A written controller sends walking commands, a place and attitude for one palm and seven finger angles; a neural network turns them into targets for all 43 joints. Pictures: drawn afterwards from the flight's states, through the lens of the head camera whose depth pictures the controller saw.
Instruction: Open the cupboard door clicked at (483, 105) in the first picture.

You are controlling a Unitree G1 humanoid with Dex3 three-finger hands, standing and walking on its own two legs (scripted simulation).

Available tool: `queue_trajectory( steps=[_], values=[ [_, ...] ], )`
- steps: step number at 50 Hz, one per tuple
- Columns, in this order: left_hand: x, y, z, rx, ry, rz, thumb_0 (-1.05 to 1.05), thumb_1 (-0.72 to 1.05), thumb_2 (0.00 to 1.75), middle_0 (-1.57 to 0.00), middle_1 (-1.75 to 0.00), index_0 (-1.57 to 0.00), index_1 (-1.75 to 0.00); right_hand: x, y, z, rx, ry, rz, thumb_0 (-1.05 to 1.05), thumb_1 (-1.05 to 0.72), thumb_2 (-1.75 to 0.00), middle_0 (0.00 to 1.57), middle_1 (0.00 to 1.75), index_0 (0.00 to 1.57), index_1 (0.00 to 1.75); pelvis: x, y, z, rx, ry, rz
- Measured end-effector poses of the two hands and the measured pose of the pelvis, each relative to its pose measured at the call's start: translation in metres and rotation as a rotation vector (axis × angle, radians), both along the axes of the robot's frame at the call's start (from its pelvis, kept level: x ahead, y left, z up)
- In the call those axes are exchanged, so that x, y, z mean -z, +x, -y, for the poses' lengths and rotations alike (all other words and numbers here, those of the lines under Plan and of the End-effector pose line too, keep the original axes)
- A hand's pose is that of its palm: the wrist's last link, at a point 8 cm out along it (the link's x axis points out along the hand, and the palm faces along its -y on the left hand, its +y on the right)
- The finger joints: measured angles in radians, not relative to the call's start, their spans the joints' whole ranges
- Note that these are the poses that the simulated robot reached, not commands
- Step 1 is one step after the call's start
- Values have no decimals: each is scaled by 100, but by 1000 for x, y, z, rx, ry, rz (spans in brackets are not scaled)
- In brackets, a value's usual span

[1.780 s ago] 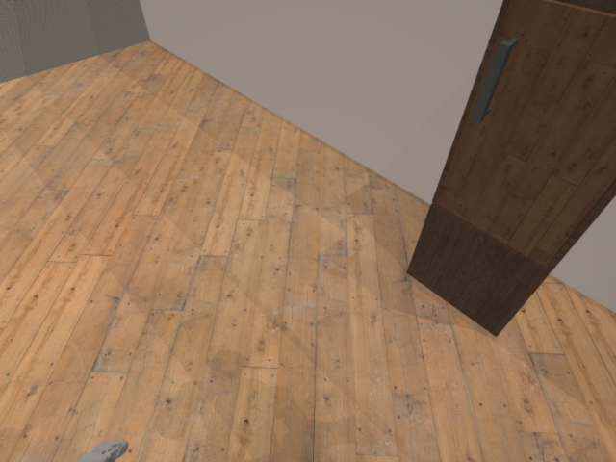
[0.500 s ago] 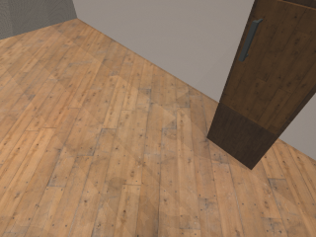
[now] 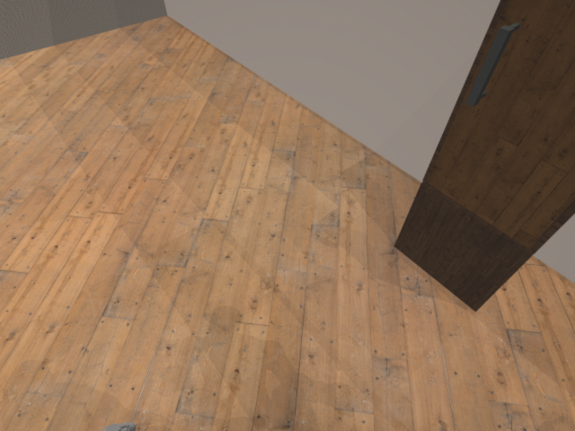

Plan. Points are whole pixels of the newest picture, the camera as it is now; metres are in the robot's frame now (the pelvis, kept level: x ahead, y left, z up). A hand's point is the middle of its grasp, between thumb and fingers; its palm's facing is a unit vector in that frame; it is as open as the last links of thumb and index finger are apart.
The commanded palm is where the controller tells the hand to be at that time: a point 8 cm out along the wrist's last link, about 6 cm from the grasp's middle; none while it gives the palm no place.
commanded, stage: walk to a spot facing it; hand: left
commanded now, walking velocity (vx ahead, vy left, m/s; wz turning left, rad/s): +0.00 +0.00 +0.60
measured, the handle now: (492, 66) +0.87 -0.44 +0.09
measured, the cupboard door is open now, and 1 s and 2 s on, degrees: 0 0 0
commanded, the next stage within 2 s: turn to face it in 0.40 s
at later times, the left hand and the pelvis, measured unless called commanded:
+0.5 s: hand out of the picture +0.06 +0.26 -0.16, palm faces +0.21 -0.96 -0.20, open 7.3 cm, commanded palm none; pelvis +0.05 +0.05 +0.01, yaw +13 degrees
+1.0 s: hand (166, 417) +0.17 +0.20 -0.16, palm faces +0.13 -0.97 -0.22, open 7.3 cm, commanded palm none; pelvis +0.15 +0.02 +0.01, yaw +4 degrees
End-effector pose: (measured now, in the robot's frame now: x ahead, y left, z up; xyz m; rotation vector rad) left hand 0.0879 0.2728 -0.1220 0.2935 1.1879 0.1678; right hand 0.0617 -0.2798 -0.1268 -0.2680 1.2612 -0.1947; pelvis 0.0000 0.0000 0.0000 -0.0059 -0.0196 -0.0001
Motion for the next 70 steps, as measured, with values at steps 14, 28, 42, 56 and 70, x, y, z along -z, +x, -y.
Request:
queue_trajectory(
  steps=[14, 28, 42, 56, 70],
  values=[
    [32, -69, -30, -188, -122, -85, 0, 91, 90, -20, -30, -21, -30, 1, -11, -82, -101, 36, -72, 1, -90, -90, 20, 29, 20, 30, 6, 3, -45, -162, -14, -22],
    [9, -23, -21, -264, -123, -56, 1, 91, 90, -19, -30, -20, -30, -3, 18, -96, -105, 78, -149, 1, -90, -90, 21, 30, 20, 30, -10, 68, -44, -239, -1, -39],
    [8, 64, 28, -240, -96, -33, -1, 94, 90, -20, -30, -21, -30, 23, 125, -64, -72, 111, -101, 1, -91, -90, 20, 29, 20, 30, 0, 141, -9, -147, 20, -9],
    [16, 81, -4, -159, -114, -131, 0, 91, 90, -20, -30, -21, -30, -6, 216, -77, -32, 55, 130, 1, -91, -90, 20, 29, 20, 30, -2, 157, -37, 4, 7, -40],
    [18, 167, -67, 58, -92, -75, 0, 91, 90, -19, -30, -20, -30, -26, 150, -108, 156, -3, 141, 1, -90, -90, 20, 30, 20, 30, -7, 161, -78, 200, -23, -10]
  ],
)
